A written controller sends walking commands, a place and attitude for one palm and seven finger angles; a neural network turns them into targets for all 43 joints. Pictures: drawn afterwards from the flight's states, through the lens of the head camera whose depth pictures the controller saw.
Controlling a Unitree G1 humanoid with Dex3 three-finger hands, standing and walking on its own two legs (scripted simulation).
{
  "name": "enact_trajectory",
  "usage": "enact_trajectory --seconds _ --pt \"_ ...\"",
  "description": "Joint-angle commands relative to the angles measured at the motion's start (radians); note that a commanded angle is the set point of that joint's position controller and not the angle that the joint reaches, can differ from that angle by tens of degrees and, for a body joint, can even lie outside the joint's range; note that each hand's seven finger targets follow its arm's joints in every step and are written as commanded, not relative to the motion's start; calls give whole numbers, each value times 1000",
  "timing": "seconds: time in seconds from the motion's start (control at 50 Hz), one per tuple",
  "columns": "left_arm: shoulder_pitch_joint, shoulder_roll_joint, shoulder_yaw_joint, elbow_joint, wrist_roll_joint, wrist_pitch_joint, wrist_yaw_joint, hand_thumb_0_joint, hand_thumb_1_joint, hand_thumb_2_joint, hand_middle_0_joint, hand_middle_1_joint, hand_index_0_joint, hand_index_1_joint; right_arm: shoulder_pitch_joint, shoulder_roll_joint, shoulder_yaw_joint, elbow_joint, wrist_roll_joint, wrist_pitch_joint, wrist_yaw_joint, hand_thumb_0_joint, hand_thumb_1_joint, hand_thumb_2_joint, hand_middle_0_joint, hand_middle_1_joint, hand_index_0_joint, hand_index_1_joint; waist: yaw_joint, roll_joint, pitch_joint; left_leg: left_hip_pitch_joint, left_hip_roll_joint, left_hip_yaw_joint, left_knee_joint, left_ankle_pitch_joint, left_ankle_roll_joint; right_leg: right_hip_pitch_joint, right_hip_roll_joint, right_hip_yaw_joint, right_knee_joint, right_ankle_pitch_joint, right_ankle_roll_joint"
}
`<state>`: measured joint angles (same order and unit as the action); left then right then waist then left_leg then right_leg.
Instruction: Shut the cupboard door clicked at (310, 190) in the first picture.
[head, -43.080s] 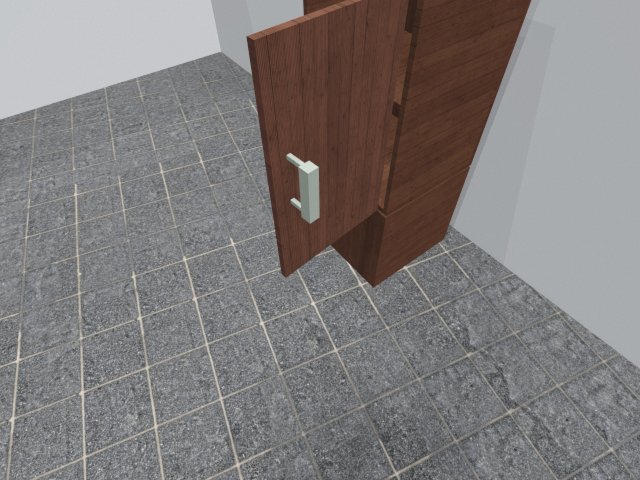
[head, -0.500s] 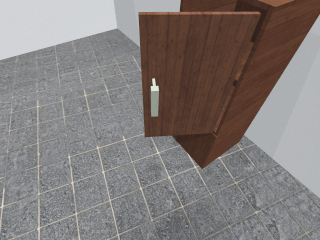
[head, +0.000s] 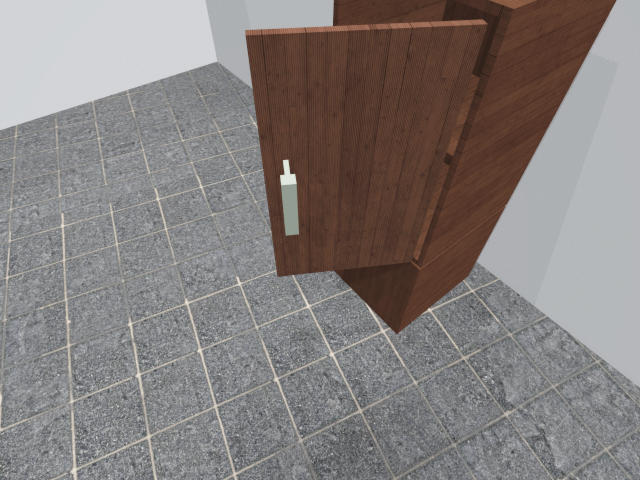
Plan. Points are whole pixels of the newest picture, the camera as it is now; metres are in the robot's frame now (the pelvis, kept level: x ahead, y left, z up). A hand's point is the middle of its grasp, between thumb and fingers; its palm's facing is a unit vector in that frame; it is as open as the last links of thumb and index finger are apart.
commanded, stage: shuffle to correct the standing spot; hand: left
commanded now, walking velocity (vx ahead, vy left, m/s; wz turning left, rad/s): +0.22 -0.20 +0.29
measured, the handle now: (289, 197) +0.60 +0.10 -0.04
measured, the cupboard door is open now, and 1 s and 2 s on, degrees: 60 60 60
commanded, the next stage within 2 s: come to a stop and stand still in 1.72 s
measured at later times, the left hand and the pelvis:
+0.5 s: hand out of the picture +0.11 +0.14 -0.18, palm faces +0.13 -0.97 -0.19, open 7.3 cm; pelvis +0.10 -0.05 -0.01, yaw +8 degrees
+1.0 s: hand (290, 422) +0.24 +0.07 -0.19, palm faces +0.24 -0.96 -0.17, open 7.3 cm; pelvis +0.25 -0.12 -0.01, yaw +12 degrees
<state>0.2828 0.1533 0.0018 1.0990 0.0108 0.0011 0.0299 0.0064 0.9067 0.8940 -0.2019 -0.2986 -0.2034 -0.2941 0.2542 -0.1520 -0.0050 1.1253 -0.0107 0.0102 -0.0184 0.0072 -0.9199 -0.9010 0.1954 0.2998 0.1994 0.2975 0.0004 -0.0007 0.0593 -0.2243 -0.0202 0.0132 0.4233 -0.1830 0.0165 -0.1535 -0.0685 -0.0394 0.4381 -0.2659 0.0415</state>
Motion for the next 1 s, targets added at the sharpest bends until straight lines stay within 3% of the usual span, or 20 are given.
enact_trajectory --seconds 0.0,0.12,0.2,0.24,0.26,0.28,0.3,0.38,0.48,0.54,0.56,0.58,0.62,0.68,0.78,0.8,0.82,0.84,0.9,0.98 --pt "83 113 29 -21 8 -6 -3 0 900 900 -200 -300 -200 -300 79 -97 -25 -15 -7 -9 -4 0 -900 -900 200 300 200 300 -8 -9 15 -23 95 -111 -107 -235 8 -68 -31 25 -76 -195 -56" --pt "136 116 54 -36 16 8 -18 0 900 900 -200 -300 -200 -300 95 -87 -47 -43 -23 -2 -10 0 -900 -900 200 300 200 300 4 -26 102 -215 86 -122 -37 -390 28 -72 -38 36 -60 -337 -104" --pt "165 139 68 -41 16 -4 -12 0 900 900 -200 -300 -200 -300 80 -36 -43 -77 -19 -23 -9 0 -900 -900 200 300 200 300 5 -179 50 -279 49 72 308 -212 18 -6 -216 207 -165 -358 -205" --pt "103 131 63 -58 18 -9 -15 0 900 900 -200 -300 -200 -300 125 -36 -43 -71 -17 -32 -4 0 -900 -900 200 300 200 300 -43 -99 52 -150 72 81 230 -185 19 -91 -192 96 -52 -212 -194" --pt "67 114 60 -72 15 -5 -19 0 900 900 -200 -300 -200 -300 198 -48 -44 -48 -20 -37 -2 0 -900 -900 200 300 200 300 -72 -2 57 -35 95 37 101 -127 30 -171 -119 -18 91 -156 -153" --pt "55 74 54 -93 9 -5 -27 0 900 900 -200 -300 -200 -300 311 -113 -58 -12 -31 -48 -9 0 -900 -900 200 300 200 300 -100 218 34 82 227 -232 -54 -71 89 -287 1 -138 366 -116 -90" --pt "4 59 41 -134 13 -11 -35 0 900 900 -200 -300 -200 -300 418 -187 -81 15 -39 -52 -27 0 -900 -900 200 300 200 300 -132 311 45 239 389 -554 -173 39 175 -523 66 -107 577 -286 -60" --pt "-69 83 65 -168 15 -13 -46 0 900 900 -200 -300 -200 -300 266 -158 -65 -22 -26 -65 -49 0 -900 -900 200 300 200 300 -49 121 59 114 396 -395 -135 305 197 -544 -56 94 706 -134 -52" --pt "-30 59 71 -167 4 -2 -68 0 900 900 -200 -300 -200 -300 95 -202 -85 -83 -28 -61 -43 0 -900 -900 200 300 200 300 -2 163 -44 -42 276 -176 -104 86 111 -227 -18 0 312 -61 -28" --pt "192 138 91 -90 9 -14 -57 0 900 900 -200 -300 -200 -300 64 -185 -89 -88 -28 -40 -27 0 -900 -900 200 300 200 300 97 -66 -110 -242 122 -45 180 -135 21 172 24 -57 34 81 -24" --pt "253 246 110 -76 20 -23 -36 0 900 900 -200 -300 -200 -300 110 -92 -72 -99 -20 -37 -20 0 -900 -900 200 300 200 300 107 -396 -153 -405 10 69 497 -383 -18 268 -228 263 -88 62 -110" --pt "222 257 101 -99 10 -18 -24 0 900 900 -200 -300 -200 -300 94 -99 -66 -134 -17 -23 -21 0 -900 -900 200 300 200 300 88 -406 -156 -441 32 10 694 -515 -14 208 -327 422 -161 87 -206" --pt "99 190 96 -131 18 -13 -11 0 900 900 -200 -300 -200 -300 29 -77 -70 -144 -19 -18 -18 0 -900 -900 200 300 200 300 46 -211 -23 -470 100 -7 810 -416 -3 57 -281 340 -145 77 -247" --pt "-8 143 75 -157 29 -16 -2 0 900 900 -200 -300 -200 -300 20 -80 -67 -147 -18 -9 -5 0 -900 -900 200 300 200 300 -9 -186 -19 -294 117 35 643 -374 -14 -77 -216 136 -72 324 -246" --pt "-29 141 64 -161 8 2 -12 0 900 900 -200 -300 -200 -300 131 -86 -58 -120 -20 -23 -9 0 -900 -900 200 300 200 300 -74 -85 -89 103 71 118 66 21 -25 -161 -91 13 133 324 -156" --pt "0 101 55 -168 4 4 -18 0 900 900 -200 -300 -200 -300 182 -167 -78 -112 -26 -31 -18 0 -900 -900 200 300 200 300 -91 97 -133 262 206 -62 -15 163 23 -278 -34 -24 318 169 -98" --pt "-2 60 43 -195 0 6 -24 0 900 900 -200 -300 -200 -300 227 -270 -98 -119 -36 -36 -26 0 -900 -900 200 300 200 300 -114 340 -126 314 501 -410 -78 426 164 -486 53 -54 585 -309 -36" --pt "-47 134 61 -222 13 18 -21 0 900 900 -200 -300 -200 -300 208 -296 -98 -127 -31 -22 -28 0 -900 -900 200 300 200 300 -116 215 -93 228 565 -417 -85 452 249 -505 19 84 728 -346 -40" --pt "-59 135 73 -205 19 21 -26 0 900 900 -200 -300 -200 -300 54 -218 -73 -171 -28 -35 -49 0 -900 -900 200 300 200 300 -45 210 6 174 448 -197 -26 737 177 -563 -15 124 790 -210 -11" --pt "-36 106 73 -201 3 39 -47 0 900 900 -200 -300 -200 -300 -30 -255 -87 -189 -27 -28 -48 0 -900 -900 200 300 200 300 -18 175 -80 154 368 -12 9 668 101 -376 -23 62 474 -116 -11"
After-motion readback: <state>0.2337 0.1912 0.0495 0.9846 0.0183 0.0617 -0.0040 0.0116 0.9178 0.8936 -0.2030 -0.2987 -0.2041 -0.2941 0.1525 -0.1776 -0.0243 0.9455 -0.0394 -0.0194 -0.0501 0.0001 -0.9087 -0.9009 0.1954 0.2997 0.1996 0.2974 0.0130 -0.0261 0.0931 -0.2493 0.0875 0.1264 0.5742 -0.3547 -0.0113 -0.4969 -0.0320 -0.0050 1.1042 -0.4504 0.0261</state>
